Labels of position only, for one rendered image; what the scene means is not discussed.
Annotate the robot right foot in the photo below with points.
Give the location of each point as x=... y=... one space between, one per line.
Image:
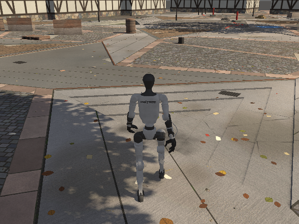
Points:
x=161 y=175

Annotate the robot left hand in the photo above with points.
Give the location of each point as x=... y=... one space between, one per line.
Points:
x=129 y=128

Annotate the right robot upper arm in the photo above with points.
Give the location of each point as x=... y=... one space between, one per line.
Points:
x=165 y=107

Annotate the robot left forearm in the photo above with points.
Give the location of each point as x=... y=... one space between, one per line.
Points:
x=129 y=121

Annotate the left robot upper arm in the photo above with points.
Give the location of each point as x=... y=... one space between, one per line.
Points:
x=132 y=105

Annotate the robot right hand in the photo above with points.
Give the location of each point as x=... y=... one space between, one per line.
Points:
x=173 y=143

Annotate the robot right forearm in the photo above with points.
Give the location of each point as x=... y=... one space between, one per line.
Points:
x=169 y=128

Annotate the robot right shin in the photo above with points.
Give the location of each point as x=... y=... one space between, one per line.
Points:
x=161 y=160

